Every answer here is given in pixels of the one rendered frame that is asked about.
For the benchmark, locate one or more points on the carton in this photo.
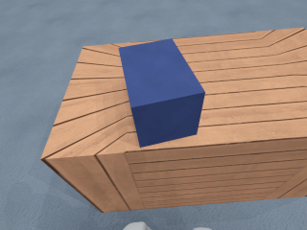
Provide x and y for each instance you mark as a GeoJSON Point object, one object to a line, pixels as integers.
{"type": "Point", "coordinates": [165, 96]}

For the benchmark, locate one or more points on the pedestal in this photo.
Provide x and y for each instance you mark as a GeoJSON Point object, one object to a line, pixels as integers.
{"type": "Point", "coordinates": [251, 142]}

